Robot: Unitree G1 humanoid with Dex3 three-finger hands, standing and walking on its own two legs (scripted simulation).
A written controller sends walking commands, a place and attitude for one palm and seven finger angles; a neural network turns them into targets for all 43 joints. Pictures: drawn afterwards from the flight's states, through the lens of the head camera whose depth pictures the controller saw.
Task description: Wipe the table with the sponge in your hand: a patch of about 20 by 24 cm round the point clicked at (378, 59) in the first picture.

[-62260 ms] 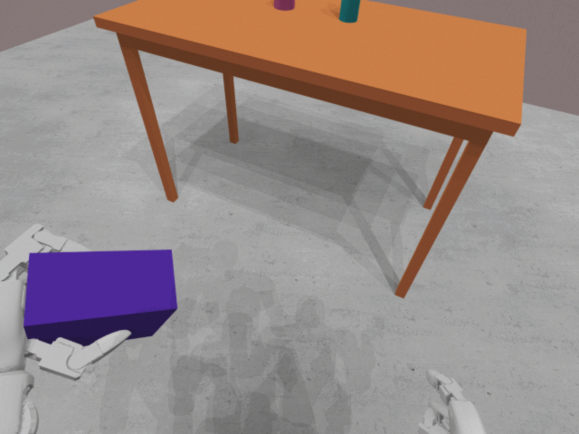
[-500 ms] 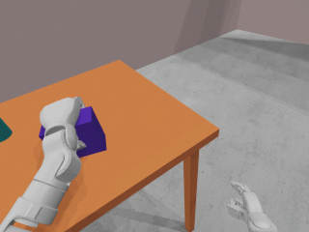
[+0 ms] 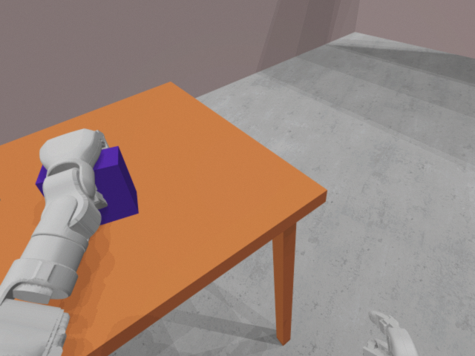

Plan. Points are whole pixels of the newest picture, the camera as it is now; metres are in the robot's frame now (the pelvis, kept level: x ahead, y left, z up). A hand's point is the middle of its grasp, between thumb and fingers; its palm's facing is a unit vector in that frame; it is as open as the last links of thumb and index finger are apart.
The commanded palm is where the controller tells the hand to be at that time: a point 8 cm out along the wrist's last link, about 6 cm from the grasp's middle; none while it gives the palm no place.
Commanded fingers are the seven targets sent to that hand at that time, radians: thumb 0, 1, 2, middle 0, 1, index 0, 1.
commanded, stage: wipe forward along the middle lane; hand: left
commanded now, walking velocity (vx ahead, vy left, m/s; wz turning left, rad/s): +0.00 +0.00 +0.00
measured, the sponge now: (97, 197) +0.36 +0.29 +0.12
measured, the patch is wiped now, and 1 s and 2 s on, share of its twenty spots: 0.85 0.85 0.85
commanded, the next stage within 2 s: slide back across to the first lane in 0.40 s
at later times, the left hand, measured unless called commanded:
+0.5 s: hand (83, 158) +0.41 +0.32 +0.17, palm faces -0.04 -0.02 -1.00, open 10.4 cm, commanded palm +0.38 +0.32 +0.19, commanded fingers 0.00 0.10 1.30 -1.20 -1.60 -1.20 -1.60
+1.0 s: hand (46, 165) +0.39 +0.38 +0.17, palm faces +0.03 -0.03 -1.00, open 10.4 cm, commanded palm +0.35 +0.37 +0.23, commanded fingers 0.00 0.10 1.30 -1.20 -1.60 -1.20 -1.60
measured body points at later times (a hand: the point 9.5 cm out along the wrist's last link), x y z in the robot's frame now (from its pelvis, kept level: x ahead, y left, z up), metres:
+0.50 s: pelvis +0.01 +0.02 +0.00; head +0.01 -0.02 +0.45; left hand +0.41 +0.31 +0.22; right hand +0.15 -0.23 -0.13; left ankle +0.02 +0.15 -0.73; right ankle +0.00 -0.05 -0.73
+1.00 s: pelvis +0.03 +0.06 +0.01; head +0.03 +0.02 +0.46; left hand +0.38 +0.37 +0.23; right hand +0.23 -0.18 -0.09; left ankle +0.02 +0.15 -0.73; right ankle +0.00 -0.05 -0.73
